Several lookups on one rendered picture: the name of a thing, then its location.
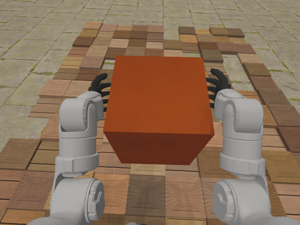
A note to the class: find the right robot upper arm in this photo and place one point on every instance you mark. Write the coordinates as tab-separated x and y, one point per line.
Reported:
244	202

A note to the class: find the left robot upper arm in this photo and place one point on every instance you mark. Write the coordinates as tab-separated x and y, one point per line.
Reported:
76	201

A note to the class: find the robot left forearm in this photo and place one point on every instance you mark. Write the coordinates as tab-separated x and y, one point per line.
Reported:
77	132

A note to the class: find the robot right forearm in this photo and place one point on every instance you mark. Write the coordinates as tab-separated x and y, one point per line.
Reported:
242	136

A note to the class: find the robot left hand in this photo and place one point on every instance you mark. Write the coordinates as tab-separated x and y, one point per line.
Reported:
95	86

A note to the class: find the robot right hand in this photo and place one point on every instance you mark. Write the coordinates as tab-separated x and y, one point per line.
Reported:
221	84

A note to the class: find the carton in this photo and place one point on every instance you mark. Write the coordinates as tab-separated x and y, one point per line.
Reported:
158	110

